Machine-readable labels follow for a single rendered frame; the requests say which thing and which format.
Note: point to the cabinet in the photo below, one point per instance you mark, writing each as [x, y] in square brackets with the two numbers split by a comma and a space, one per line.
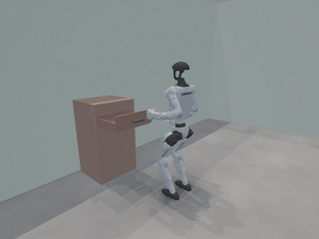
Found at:
[104, 155]

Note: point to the robot right upper arm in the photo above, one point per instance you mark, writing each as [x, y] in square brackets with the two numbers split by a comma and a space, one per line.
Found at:
[194, 105]

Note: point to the robot left upper arm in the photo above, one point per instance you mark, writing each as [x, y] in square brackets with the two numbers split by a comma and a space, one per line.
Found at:
[171, 95]

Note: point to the handle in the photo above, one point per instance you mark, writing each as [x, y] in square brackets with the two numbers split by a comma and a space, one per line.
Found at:
[138, 120]

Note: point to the robot right hand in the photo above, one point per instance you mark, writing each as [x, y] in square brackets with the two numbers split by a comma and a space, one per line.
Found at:
[171, 122]

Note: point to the drawer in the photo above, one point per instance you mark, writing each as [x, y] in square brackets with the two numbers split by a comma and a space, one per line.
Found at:
[121, 121]

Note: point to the robot left hand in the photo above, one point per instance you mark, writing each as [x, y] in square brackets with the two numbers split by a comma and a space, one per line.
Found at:
[150, 114]

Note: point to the left robot forearm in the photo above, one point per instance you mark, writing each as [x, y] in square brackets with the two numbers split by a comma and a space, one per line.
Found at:
[165, 116]

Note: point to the left robot shin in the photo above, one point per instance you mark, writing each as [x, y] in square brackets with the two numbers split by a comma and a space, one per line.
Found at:
[166, 176]

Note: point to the left robot thigh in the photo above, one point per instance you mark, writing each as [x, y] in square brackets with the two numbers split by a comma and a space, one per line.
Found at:
[165, 143]

